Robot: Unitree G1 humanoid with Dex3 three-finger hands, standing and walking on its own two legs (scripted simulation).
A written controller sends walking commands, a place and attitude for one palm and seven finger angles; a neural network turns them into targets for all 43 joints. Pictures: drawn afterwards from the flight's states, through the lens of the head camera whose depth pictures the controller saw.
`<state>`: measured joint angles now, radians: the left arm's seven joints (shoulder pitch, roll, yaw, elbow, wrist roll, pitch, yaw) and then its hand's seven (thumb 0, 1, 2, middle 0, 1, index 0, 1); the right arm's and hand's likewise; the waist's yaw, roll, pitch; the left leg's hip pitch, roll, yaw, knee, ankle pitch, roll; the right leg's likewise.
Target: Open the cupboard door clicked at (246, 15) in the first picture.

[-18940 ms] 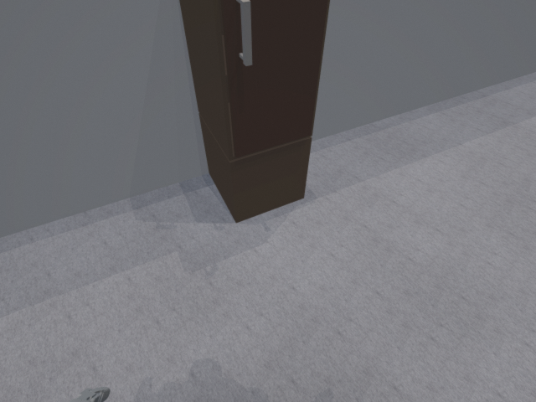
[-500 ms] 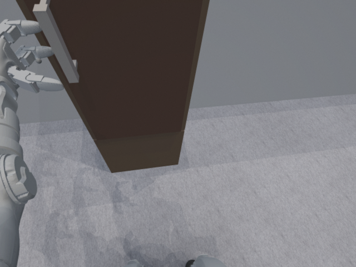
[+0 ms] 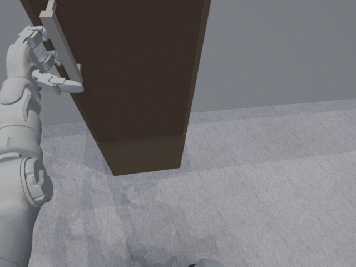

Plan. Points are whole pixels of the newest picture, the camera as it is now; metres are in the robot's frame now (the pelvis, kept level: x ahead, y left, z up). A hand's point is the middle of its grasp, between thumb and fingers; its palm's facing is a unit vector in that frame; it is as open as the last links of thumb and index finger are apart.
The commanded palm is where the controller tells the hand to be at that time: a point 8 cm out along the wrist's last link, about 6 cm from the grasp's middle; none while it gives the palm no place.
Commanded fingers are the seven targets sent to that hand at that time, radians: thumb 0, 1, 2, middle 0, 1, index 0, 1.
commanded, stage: slide the fingers in behind the handle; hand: left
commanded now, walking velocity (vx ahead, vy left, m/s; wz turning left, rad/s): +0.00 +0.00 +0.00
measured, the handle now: (66, 47) +0.56 +0.21 +0.15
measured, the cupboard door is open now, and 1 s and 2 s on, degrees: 0 0 6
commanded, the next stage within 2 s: close the thumb around the handle in 0.78 s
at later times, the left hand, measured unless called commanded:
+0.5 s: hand (76, 63) +0.52 +0.18 +0.14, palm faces +0.08 -1.00 +0.02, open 13.9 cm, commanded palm +0.49 +0.22 +0.14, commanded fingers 0.00 -0.50 0.30 -0.30 -1.20 -0.30 -1.20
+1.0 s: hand (73, 63) +0.51 +0.19 +0.15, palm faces +0.06 -1.00 +0.02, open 13.7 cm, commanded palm +0.48 +0.23 +0.14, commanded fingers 0.00 -0.11 0.47 -0.33 -1.24 -0.33 -1.24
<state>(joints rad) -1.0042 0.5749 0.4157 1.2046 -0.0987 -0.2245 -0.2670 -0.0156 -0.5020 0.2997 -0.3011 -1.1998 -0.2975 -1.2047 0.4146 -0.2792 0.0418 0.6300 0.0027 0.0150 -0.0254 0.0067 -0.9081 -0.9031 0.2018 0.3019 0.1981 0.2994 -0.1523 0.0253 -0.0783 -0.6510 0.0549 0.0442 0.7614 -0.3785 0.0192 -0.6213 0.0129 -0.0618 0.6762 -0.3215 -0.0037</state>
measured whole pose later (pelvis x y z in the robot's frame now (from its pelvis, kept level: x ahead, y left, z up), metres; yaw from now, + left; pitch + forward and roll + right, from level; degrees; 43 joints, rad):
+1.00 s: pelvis +0.00 -0.01 +0.00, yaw +0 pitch +15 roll -2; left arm -1.01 0.51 0.39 1.20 -0.09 -0.25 -0.20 -0.02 -0.45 0.32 -0.30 -1.21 -0.30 -1.21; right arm 0.43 -0.28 0.03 0.66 0.00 -0.01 -0.02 0.01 -0.91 -0.90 0.20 0.30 0.20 0.30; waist -0.15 0.03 -0.08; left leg -0.64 0.05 0.04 0.75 -0.37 0.01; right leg -0.62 0.01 -0.06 0.68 -0.32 -0.01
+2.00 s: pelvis +0.01 +0.00 +0.01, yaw -1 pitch +12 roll -1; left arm -0.76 0.40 0.36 0.93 -0.15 -0.21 -0.18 0.00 0.73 0.77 -0.36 -1.35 -0.37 -1.35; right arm 0.43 -0.28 0.02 0.62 0.02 0.01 -0.01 0.01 -0.91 -0.90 0.20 0.30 0.20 0.30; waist -0.10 0.05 -0.11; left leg -0.54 0.06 0.08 0.70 -0.37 0.02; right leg -0.54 0.02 -0.03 0.64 -0.32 -0.01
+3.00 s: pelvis +0.01 -0.04 +0.02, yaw +3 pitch -1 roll +0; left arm -0.13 -0.13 -0.18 0.01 0.04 0.23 0.61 0.00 0.46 0.71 -0.36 -1.30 -0.36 -1.31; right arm 0.15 -0.18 0.01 0.67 -0.04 0.09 -0.01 0.01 -0.91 -0.90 0.20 0.30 0.19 0.30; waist 0.03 0.06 -0.02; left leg -0.20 0.04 0.00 0.51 -0.30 -0.03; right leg -0.19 0.01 -0.10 0.52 -0.31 -0.05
